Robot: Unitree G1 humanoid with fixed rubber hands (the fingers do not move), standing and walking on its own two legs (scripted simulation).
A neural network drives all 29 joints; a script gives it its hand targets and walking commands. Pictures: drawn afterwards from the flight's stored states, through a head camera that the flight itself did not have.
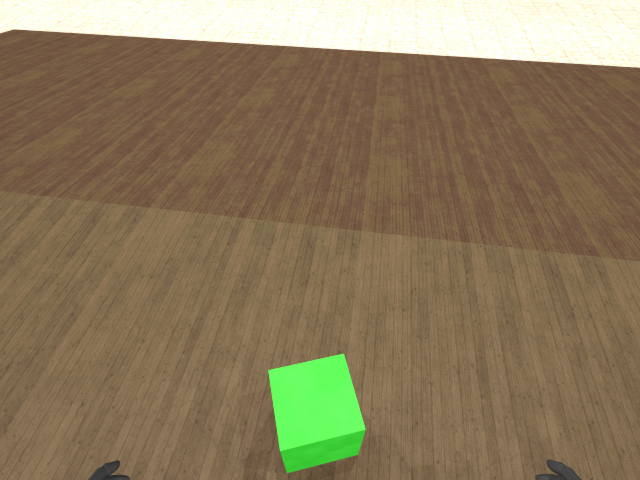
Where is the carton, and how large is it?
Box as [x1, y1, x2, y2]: [268, 354, 365, 472]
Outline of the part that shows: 343,354 268,370 280,452 287,472 347,457 358,453 365,429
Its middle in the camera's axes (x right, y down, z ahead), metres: -0.01 +0.49 +1.08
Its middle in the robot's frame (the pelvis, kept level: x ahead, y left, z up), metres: +0.40 +0.03 -0.66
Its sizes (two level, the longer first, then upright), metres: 0.210 0.200 0.250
